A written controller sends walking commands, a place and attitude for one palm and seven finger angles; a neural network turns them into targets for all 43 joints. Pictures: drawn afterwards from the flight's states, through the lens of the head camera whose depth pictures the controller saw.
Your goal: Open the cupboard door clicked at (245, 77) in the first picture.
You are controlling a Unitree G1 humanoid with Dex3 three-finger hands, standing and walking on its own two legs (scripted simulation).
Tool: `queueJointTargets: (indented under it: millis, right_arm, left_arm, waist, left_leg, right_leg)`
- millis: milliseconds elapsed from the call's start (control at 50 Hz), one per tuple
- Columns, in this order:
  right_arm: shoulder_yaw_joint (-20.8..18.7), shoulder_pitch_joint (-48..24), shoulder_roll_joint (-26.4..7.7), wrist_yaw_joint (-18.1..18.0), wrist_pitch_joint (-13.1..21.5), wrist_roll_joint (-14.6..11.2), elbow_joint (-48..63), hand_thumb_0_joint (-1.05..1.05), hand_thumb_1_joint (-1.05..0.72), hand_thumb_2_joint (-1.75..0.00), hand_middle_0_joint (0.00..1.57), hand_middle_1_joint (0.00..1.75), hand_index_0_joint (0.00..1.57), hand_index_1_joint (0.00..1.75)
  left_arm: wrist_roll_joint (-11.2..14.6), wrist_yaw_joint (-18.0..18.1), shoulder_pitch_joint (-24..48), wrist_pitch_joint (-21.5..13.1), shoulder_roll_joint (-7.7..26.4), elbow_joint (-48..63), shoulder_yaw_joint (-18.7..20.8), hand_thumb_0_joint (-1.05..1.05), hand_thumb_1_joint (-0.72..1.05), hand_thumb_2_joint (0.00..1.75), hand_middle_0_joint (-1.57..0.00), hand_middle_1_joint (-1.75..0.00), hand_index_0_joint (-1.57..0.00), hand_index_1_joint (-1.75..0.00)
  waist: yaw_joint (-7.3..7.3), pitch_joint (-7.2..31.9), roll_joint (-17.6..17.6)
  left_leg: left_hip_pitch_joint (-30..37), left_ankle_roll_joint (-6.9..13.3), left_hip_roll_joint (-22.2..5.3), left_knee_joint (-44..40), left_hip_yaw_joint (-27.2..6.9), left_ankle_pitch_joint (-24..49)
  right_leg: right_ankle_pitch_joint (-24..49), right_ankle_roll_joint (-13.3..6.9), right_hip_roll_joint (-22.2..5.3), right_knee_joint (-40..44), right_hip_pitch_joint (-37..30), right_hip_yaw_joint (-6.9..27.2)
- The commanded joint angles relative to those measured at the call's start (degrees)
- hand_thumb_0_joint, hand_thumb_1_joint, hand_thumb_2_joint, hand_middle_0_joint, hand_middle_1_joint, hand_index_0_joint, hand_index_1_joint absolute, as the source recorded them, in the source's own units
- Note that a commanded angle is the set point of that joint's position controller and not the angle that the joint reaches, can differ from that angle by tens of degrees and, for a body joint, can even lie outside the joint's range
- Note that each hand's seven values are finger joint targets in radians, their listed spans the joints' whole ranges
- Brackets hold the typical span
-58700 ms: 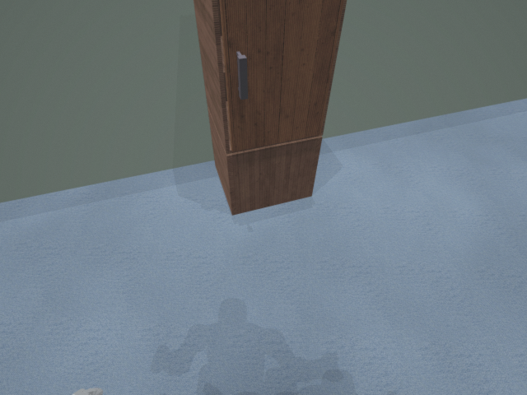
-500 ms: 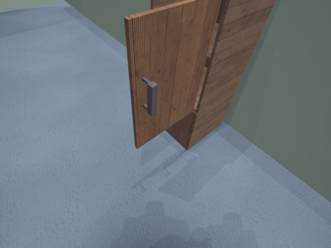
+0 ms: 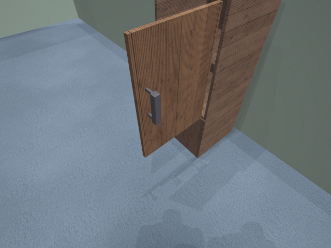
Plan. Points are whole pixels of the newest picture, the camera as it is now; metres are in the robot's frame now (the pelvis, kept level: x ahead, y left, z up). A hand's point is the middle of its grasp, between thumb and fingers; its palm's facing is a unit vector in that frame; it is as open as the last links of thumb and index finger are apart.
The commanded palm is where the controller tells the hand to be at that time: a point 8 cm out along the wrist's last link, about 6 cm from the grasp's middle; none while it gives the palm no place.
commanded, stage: let the arm hang, fingers relaxed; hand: left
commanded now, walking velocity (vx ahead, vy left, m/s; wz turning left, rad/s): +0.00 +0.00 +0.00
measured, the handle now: (152, 106) +0.58 +0.09 -0.02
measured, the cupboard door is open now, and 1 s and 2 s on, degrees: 91 91 91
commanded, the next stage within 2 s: look to check the result in 0.28 s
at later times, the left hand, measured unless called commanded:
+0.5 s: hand out of the picture +0.00 +0.15 -0.17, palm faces +0.05 -0.98 -0.19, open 7.3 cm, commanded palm none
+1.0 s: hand out of the picture +0.02 +0.14 -0.17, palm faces +0.05 -0.98 -0.18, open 7.3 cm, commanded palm none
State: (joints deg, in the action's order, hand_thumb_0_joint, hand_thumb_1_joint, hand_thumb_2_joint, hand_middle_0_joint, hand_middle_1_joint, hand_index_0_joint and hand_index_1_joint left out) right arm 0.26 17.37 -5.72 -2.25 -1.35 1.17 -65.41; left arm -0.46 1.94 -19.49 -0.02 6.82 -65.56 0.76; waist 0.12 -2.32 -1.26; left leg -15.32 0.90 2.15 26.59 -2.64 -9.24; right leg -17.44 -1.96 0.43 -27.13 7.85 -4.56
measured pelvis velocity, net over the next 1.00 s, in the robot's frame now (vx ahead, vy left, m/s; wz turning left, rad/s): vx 0.04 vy -0.02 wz -0.01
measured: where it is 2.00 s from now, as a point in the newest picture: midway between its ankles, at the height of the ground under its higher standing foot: outside the picture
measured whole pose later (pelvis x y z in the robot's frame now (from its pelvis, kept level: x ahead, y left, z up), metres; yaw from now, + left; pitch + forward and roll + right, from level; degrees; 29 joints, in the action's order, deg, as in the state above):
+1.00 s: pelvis +0.04 -0.02 +0.00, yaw -1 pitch -2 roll +1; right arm 0.3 14.4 -8.2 -3.1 -0.3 0.9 -65.7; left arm -0.2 2.0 -16.8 -0.6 7.1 -65.0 0.6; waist 0.2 -3.2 0.0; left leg -11.0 -0.6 0.9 24.4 -2.6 -11.5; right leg -18.3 -3.2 1.7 -22.9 2.8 -4.2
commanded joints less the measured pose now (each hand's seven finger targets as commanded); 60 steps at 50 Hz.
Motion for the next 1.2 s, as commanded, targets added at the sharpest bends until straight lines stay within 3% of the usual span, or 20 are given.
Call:
queueJointTargets:
  millis: [0, 80, 160, 460, 900, 1180]
  right_arm:
    - [-0.8, 3.8, -4.7, -0.3, 0.9, 0.1, 1.2, 0.00, -0.90, -0.90, 0.20, 0.30, 0.20, 0.30]
    - [-0.8, 3.5, -4.7, -0.3, 1.1, 0.1, 1.3, 0.00, -0.90, -0.90, 0.20, 0.30, 0.20, 0.30]
    - [-0.6, 2.9, -5.0, -0.4, 1.2, 0.2, 1.2, 0.00, -0.90, -0.90, 0.20, 0.30, 0.20, 0.30]
    - [-0.7, 1.8, -6.5, -0.7, 1.2, -0.1, 1.3, 0.00, -0.90, -0.90, 0.20, 0.30, 0.20, 0.30]
    - [-0.6, 0.8, -6.9, -0.9, 1.5, -0.1, 0.8, 0.00, -0.90, -0.90, 0.20, 0.30, 0.20, 0.30]
    - [-0.7, 1.2, -7.4, -1.0, 1.4, -0.2, 0.9, 0.00, -0.90, -0.90, 0.20, 0.30, 0.20, 0.30]
  left_arm:
    - [0.2, 0.6, -4.4, -0.3, 4.9, 0.8, 1.0, 0.00, 0.90, 0.90, -0.20, -0.30, -0.20, -0.30]
    - [0.2, 0.6, -3.7, -0.4, 5.0, 1.4, 1.2, 0.00, 0.90, 0.90, -0.20, -0.30, -0.20, -0.30]
    - [0.3, 0.5, -2.7, -0.3, 5.3, 1.3, 1.3, 0.00, 0.90, 0.90, -0.20, -0.30, -0.20, -0.30]
    - [0.4, 0.4, -2.2, -0.5, 5.8, 1.3, 1.1, 0.00, 0.90, 0.90, -0.20, -0.30, -0.20, -0.30]
    - [0.4, 0.7, -2.7, -0.8, 6.2, 1.2, 1.1, 0.00, 0.90, 0.90, -0.20, -0.30, -0.20, -0.30]
    - [0.5, 0.7, -2.6, -0.7, 6.4, 1.7, 1.2, 0.00, 0.90, 0.90, -0.20, -0.30, -0.20, -0.30]
  waist:
    - [-0.15, -4.4, 1.2]
    - [0.05, -4.4, 1.4]
    - [0.03, -4.5, -1.4]
    - [-0.25, -2.4, 1.8]
    - [-0.05, -2.4, 1.6]
    - [0.12, -3.0, 1.6]
  left_leg:
    - [0.3, 1.8, -5.6, -4.4, -4.2, 2.0]
    - [0.3, 1.6, -5.6, -4.1, -4.0, 3.8]
    - [0.2, 1.4, -5.5, -4.6, -4.0, 3.5]
    - [3.6, 1.4, -6.2, -4.2, -3.7, 7.3]
    - [5.3, 1.3, -6.3, -3.6, -2.5, 11.4]
    - [5.3, 1.2, -6.2, -3.5, -2.5, 10.2]
  right_leg:
    - [0.5, -1.7, -6.1, 7.9, 5.4, 5.9]
    - [2.3, -1.7, -6.1, 8.2, 4.3, 6.0]
    - [2.6, -1.7, -6.2, 8.3, 3.4, 6.2]
    - [7.1, -1.3, -6.2, 9.1, 1.5, 6.1]
    - [15.8, -0.7, -6.5, 9.1, -0.6, 5.8]
    - [14.5, -0.5, -6.3, 9.8, -0.8, 5.9]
